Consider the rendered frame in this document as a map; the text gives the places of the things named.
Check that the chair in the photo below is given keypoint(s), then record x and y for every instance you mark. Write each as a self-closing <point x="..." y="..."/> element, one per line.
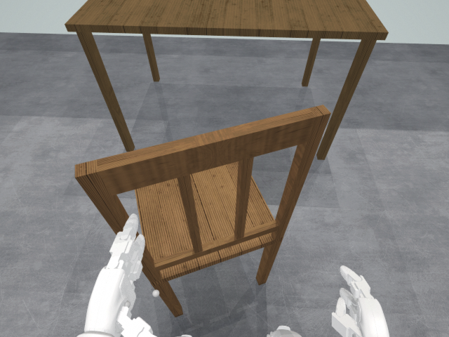
<point x="197" y="200"/>

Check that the robot right hand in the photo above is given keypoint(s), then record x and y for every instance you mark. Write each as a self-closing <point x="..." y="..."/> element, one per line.
<point x="367" y="318"/>

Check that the robot left hand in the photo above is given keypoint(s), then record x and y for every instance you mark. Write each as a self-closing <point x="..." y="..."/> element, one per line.
<point x="114" y="286"/>

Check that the table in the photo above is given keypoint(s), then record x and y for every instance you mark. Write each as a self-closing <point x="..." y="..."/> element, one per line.
<point x="314" y="19"/>

